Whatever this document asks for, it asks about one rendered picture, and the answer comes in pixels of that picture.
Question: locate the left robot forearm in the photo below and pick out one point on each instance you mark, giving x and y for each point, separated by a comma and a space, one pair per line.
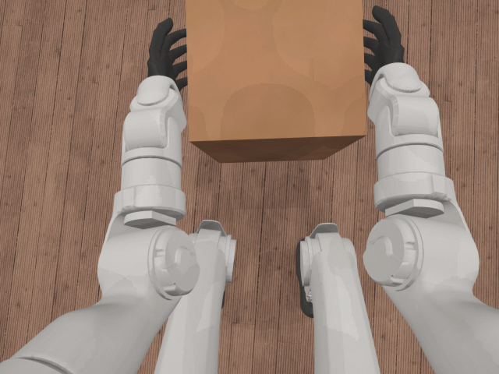
151, 164

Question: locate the robot left shin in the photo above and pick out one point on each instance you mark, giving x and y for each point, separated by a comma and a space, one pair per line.
207, 224

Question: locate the robot left upper arm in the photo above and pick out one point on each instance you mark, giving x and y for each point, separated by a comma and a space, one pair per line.
143, 275

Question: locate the left robot thigh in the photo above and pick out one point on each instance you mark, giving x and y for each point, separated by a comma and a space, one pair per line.
191, 340

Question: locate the right robot hand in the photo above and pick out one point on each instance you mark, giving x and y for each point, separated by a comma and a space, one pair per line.
387, 48

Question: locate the left robot hand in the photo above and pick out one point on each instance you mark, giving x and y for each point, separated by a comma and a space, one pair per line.
161, 59

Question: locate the carton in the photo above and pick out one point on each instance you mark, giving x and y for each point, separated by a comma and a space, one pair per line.
275, 80

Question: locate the robot right upper arm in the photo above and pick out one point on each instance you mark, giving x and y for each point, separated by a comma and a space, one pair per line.
428, 269

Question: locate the right robot forearm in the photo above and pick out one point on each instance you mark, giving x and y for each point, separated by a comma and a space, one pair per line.
409, 148

